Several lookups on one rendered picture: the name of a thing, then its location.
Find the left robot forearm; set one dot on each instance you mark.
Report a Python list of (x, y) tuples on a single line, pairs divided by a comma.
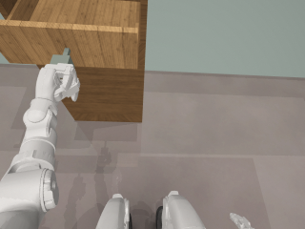
[(39, 143)]

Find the left robot hand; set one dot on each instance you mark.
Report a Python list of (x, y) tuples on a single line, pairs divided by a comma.
[(51, 87)]

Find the handle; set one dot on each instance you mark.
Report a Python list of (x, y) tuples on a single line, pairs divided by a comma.
[(64, 58)]

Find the right robot hand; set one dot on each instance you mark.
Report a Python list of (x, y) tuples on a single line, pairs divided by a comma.
[(240, 222)]

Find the robot left shin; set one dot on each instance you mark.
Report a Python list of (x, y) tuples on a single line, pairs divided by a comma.
[(126, 226)]

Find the drawer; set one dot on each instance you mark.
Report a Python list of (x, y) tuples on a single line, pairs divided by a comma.
[(99, 33)]

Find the cabinet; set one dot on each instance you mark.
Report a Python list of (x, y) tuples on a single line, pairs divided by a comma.
[(107, 94)]

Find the left robot thigh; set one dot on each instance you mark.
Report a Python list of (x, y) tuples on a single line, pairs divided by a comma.
[(115, 214)]

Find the robot left upper arm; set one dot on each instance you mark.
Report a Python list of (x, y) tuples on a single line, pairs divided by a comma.
[(26, 197)]

